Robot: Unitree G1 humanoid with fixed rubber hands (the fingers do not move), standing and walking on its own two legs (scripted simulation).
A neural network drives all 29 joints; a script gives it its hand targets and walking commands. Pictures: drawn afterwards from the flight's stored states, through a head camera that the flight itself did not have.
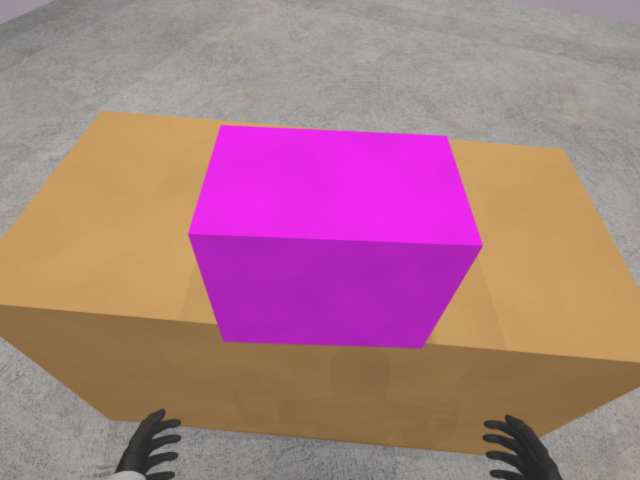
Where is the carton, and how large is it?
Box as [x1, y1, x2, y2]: [188, 125, 482, 347]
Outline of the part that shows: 221,125 188,235 223,341 421,347 482,246 446,136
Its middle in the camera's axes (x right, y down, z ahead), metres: +0.02 +0.01 +0.57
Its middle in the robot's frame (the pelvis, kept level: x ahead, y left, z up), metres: +0.42 +0.02 +0.03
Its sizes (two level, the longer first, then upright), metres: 0.309 0.194 0.256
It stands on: a pedestal, 0.68 m high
